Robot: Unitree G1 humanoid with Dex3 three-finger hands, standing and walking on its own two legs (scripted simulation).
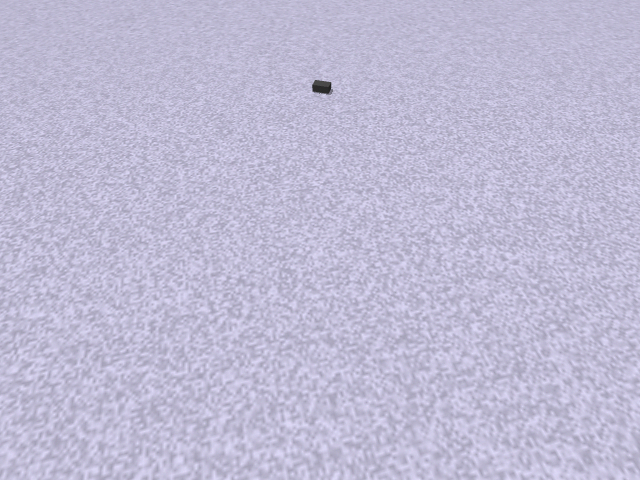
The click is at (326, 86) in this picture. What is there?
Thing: flat box
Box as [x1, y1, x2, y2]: [312, 80, 330, 93]
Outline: 314,81 312,84 313,91 328,93 330,89 330,82 319,80
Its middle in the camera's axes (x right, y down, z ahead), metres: +0.02 -0.96 +2.41
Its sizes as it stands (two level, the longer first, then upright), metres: 0.103 0.063 0.043
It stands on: the floor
